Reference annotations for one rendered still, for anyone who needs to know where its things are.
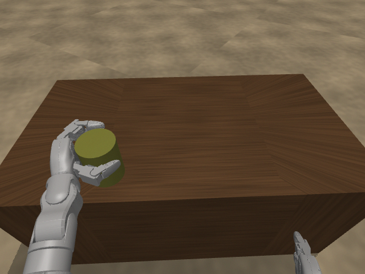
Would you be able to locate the can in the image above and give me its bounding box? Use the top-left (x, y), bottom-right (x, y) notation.
top-left (74, 128), bottom-right (125, 187)

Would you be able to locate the right robot hand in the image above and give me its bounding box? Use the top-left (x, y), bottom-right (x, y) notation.
top-left (293, 231), bottom-right (322, 274)

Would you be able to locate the left robot arm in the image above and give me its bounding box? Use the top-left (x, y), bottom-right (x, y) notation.
top-left (23, 174), bottom-right (83, 274)

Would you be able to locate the left robot hand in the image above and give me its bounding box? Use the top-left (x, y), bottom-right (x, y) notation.
top-left (50, 119), bottom-right (121, 186)

